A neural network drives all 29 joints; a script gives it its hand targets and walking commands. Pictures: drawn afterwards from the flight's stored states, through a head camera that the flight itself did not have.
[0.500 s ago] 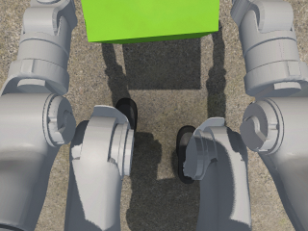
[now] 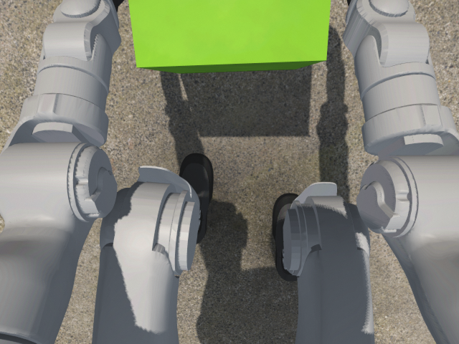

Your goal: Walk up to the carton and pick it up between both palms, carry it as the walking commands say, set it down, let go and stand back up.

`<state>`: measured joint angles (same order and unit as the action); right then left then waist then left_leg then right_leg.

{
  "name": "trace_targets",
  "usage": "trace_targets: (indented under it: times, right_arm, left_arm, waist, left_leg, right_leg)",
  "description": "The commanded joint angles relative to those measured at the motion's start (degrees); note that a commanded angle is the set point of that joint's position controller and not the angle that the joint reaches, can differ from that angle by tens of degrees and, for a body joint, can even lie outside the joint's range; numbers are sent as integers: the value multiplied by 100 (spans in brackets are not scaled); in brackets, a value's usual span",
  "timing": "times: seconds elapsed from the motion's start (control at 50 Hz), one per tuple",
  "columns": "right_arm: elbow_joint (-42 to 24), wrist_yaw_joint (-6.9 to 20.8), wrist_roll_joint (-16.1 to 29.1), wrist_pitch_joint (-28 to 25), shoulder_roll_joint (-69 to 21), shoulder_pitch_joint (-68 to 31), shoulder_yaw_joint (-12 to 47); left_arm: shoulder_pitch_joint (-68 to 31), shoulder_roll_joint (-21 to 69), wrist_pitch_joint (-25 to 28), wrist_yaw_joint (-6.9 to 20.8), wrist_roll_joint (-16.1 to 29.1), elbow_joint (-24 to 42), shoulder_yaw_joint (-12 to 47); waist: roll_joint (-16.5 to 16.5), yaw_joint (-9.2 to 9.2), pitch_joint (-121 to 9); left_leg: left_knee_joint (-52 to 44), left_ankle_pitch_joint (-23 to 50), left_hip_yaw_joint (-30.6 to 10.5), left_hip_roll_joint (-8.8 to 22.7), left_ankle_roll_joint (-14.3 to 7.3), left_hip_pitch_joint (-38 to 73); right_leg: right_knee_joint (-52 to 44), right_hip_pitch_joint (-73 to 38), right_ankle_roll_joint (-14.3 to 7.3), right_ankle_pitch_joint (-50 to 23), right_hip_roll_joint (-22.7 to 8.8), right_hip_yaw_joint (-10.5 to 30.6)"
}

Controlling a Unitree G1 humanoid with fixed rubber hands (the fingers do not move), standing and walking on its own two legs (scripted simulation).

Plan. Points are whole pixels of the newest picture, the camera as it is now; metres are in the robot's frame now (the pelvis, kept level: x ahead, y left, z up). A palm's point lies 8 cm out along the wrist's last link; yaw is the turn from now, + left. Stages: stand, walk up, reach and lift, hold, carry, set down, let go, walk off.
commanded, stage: set down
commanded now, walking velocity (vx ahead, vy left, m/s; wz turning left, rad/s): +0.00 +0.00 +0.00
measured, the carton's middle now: out of the picture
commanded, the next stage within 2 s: none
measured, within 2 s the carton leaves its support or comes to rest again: neither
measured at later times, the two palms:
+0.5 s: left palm out of the picture +0.52 +0.24 -0.19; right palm out of the picture +0.57 -0.08 -0.18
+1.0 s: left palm out of the picture +0.51 +0.25 -0.19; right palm out of the picture +0.56 -0.08 -0.19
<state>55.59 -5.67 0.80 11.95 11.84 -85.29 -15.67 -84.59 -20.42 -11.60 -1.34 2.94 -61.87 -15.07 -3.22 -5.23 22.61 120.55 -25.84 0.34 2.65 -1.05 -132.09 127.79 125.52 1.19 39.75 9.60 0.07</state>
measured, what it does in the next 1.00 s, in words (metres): stands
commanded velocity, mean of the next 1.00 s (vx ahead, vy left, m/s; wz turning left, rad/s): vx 0.00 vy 0.00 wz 0.00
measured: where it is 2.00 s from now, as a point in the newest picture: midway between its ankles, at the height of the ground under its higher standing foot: (241, 232)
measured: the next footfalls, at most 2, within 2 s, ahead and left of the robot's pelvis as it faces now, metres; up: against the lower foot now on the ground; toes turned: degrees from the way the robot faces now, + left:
none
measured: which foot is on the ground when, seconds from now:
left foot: down 0.00-1.00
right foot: down 0.00-1.00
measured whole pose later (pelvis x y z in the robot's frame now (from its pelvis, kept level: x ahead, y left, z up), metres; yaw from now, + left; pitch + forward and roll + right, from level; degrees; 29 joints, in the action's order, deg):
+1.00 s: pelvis +0.00 +0.00 +0.00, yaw +0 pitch +35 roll +0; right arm 63.7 -7.4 6.3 7.5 17.6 -89.4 -3.0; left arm -87.8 -21.8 -2.2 -3.7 5.7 -71.2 -17.7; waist -2.1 -5.2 26.5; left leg 120.4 -25.6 0.2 2.3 -0.7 -130.3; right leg 127.7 123.7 1.5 39.6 9.2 0.0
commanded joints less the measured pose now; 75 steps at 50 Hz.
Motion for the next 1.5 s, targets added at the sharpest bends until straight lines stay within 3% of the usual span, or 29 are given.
trace_targets:
  times: [0.0,0.14,0.2,0.42,0.44,0.46,0.6,0.64,0.66,0.68,0.78,0.86,0.88,0.9,0.92,0.96,1.16,1.24,1.28,1.34,1.4,1.42,1.48]
  right_arm:
    - [-428,1461,402,-11,-4852,-2716,2029]
    - [-124,1431,253,15,-4695,-2481,1821]
    - [-129,1424,240,-1,-4695,-2490,1869]
    - [-269,1436,375,-125,-4655,-2513,2075]
    - [-205,1424,324,-128,-4574,-2451,2027]
    - [-188,1429,336,-129,-4542,-2449,2007]
    - [-82,1278,227,-203,-3905,-2363,1830]
    - [-91,1187,229,-249,-3557,-2343,1750]
    - [-2,1107,163,-271,-3232,-2238,1649]
    - [-47,1024,176,-311,-2930,-2181,1586]
    - [-21,199,228,-522,8,-1751,1157]
    - [207,-180,522,-539,962,-1833,1257]
    - [261,-214,541,-554,1069,-1870,1250]
    - [206,-218,571,-577,1049,-1855,1272]
    - [110,-215,611,-604,1108,-1962,1263]
    - [8,-212,629,-631,1216,-2084,1231]
    - [701,55,554,-556,1277,-1882,1178]
    - [453,75,571,-585,1362,-1958,1148]
    - [-5,16,629,-595,1496,-2167,1138]
    - [-870,-122,810,-517,1654,-2337,1317]
    - [-1582,-299,997,-191,1804,-2345,1450]
    - [-1046,-310,1000,-35,1774,-2084,1473]
    - [-1018,-320,924,60,1659,-1825,1236]
  left_arm:
    - [-2777,4542,219,1444,362,936,1218]
    - [-2613,4440,196,1523,233,782,1061]
    - [-2589,4436,194,1560,198,742,965]
    - [-2169,4414,259,1543,111,624,853]
    - [-2163,4445,261,1528,116,628,849]
    - [-2138,4361,257,1511,77,591,828]
    - [-2230,3797,334,1391,58,509,624]
    - [-2247,3401,392,1298,42,513,528]
    - [-2127,3167,421,1219,23,421,437]
    - [-2150,2760,482,1118,-6,462,345]
    - [-1586,-149,895,155,-45,-32,-328]
    - [-1524,-1082,1054,-267,222,-374,-349]
    - [-1479,-1191,1077,-296,236,-474,-371]
    - [-1483,-1135,1100,-302,303,-371,-316]
    - [-1569,-1237,1129,-310,329,-346,-308]
    - [-1675,-1202,1121,-297,416,-338,-264]
    - [-1604,-1176,1037,-104,562,-1024,-34]
    - [-1759,-1303,1058,-101,591,-790,-83]
    - [-1838,-1395,1045,-142,622,-443,-92]
    - [-1946,-1632,959,-259,734,585,-68]
    - [-1730,-1761,619,-377,940,1347,170]
    - [-1322,-1700,454,-366,889,783,174]
    - [-1312,-1563,291,-283,576,1284,-49]
  waist:
    - [-594,-655,-5645]
    - [-474,-572,-5187]
    - [-608,-562,-5155]
    - [-623,-767,-5210]
    - [-657,-688,-5130]
    - [-570,-757,-5074]
    - [-555,-590,-5111]
    - [-473,-599,-5168]
    - [-525,-504,-5109]
    - [-429,-568,-5185]
    - [-450,-621,-5643]
    - [-378,-642,-6190]
    - [-370,-674,-6386]
    - [-394,-584,-6421]
    - [-292,-651,-6495]
    - [-177,-536,-6516]
    - [-247,-303,-5230]
    - [-252,-289,-5734]
    - [-168,-333,-6408]
    - [-249,-371,-8265]
    - [-163,-353,-10370]
    - [-75,-397,-9737]
    - [213,-357,-8838]
  left_leg:
    - [-155,1875,82,-551,-77,4010]
    - [-124,1663,152,-537,-72,3722]
    - [-71,1655,155,-538,-80,3599]
    - [24,2090,98,-538,-103,3888]
    - [-9,2026,59,-541,-103,3836]
    - [-12,2018,58,-533,-100,3893]
    - [-15,1697,94,-482,-58,3785]
    - [-4,1730,113,-464,-40,3849]
    - [-42,1687,79,-457,-37,3824]
    - [-33,1730,100,-441,-16,3929]
    - [-160,1895,43,-344,81,4302]
    - [-180,2145,39,-270,110,4594]
    - [-118,2225,41,-242,111,4637]
    - [-163,2227,17,-256,107,4573]
    - [-157,2279,8,-242,108,4608]
    - [-176,2368,-29,-222,99,4752]
    - [-371,1504,-86,-140,61,4082]
    - [-418,1675,-146,-153,64,4409]
    - [-432,2024,-141,-184,59,4853]
    - [-433,2651,-138,-270,68,5908]
    - [-599,2731,-45,-364,48,7099]
    - [-654,2388,15,-334,45,6947]
    - [-868,2094,72,-340,120,6665]
  right_leg:
    - [-1362,-1255,-124,-1494,-52,-31]
    - [-1385,-1177,-129,-1362,-58,-11]
    - [-1356,-1307,-126,-1464,-66,16]
    - [-1270,-1166,-88,-1755,-47,56]
    - [-1264,-1156,-87,-1722,-45,13]
    - [-1245,-1043,-94,-1668,-52,32]
    - [-1262,-1339,-76,-1499,-91,39]
    - [-1259,-1350,-60,-1503,-109,42]
    - [-1289,-1397,-35,-1480,-125,14]
    - [-1284,-1448,-30,-1505,-139,49]
    - [-1354,-1830,141,-1647,-249,4]
    - [-1346,-1866,207,-1800,-330,59]
    - [-1327,-1940,208,-1877,-381,84]
    - [-1313,-1964,211,-1923,-377,54]
    - [-1285,-1927,210,-1923,-406,73]
    - [-1308,-1629,183,-1843,-445,25]
    - [-1445,-957,85,-895,-636,5]
    - [-1419,-1111,115,-979,-637,-91]
    - [-1430,-1340,118,-1213,-601,-105]
    - [-1438,-2209,140,-1737,-551,-181]
    - [-1584,-3285,49,-1792,-432,-293]
    - [-1668,-3079,0,-1452,-421,-294]
    - [-1961,-2735,31,-1348,-351,-208]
